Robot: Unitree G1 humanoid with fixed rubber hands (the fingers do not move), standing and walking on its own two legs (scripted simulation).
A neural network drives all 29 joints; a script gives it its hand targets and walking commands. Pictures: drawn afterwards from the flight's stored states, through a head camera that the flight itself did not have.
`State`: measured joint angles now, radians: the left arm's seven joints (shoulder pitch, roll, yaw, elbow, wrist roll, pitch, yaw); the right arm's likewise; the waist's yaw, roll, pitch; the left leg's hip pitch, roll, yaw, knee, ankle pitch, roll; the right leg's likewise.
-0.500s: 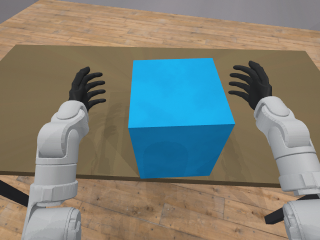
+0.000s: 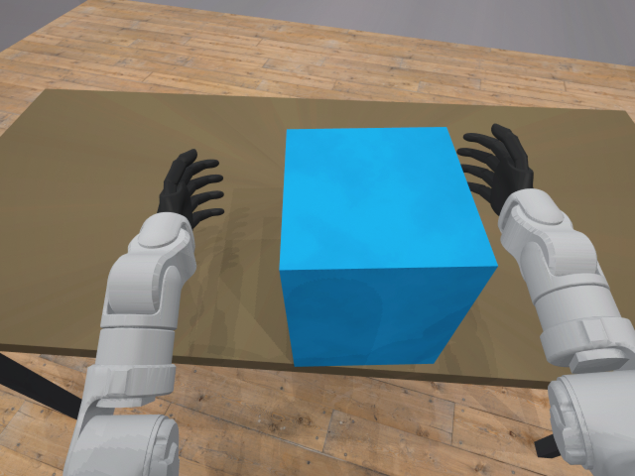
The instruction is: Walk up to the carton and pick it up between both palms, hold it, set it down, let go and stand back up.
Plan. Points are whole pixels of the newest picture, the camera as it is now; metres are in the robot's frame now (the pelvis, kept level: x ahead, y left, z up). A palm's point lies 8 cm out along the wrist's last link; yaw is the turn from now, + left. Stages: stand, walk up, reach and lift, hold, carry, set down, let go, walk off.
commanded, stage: reach and lift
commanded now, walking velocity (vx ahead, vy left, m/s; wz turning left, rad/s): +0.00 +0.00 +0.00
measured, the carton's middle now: (365, 254) +0.38 -0.03 +0.06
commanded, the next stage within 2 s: none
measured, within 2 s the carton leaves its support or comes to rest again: neither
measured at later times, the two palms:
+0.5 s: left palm (202, 257) +0.36 +0.18 +0.07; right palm (474, 239) +0.41 -0.17 +0.06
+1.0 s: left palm (244, 254) +0.38 +0.14 +0.05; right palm (473, 236) +0.41 -0.17 +0.07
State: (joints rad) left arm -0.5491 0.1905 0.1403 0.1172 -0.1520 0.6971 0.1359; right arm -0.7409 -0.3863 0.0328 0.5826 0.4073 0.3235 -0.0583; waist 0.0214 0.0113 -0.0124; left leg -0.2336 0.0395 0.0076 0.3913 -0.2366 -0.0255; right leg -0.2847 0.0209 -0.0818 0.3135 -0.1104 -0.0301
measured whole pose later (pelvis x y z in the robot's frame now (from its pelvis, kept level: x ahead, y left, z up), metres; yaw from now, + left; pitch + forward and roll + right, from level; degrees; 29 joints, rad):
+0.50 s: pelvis -0.02 +0.00 -0.01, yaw +0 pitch +12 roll -1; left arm -0.56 0.08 0.10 0.50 -0.12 0.25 0.17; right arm -0.67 -0.26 -0.06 0.75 0.19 0.06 -0.04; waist 0.09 0.04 -0.09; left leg -0.44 0.04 0.01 0.47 -0.23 -0.03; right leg -0.49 0.02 -0.08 0.36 -0.09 -0.04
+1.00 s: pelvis -0.02 -0.02 -0.01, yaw -1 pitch +11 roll +0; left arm -0.68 -0.02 0.24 0.76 0.03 0.03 0.17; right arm -0.77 -0.13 -0.11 0.90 0.12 0.00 -0.10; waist 0.04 -0.03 -0.09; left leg -0.42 0.06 0.01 0.43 -0.21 -0.05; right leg -0.48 0.04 -0.08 0.38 -0.09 -0.06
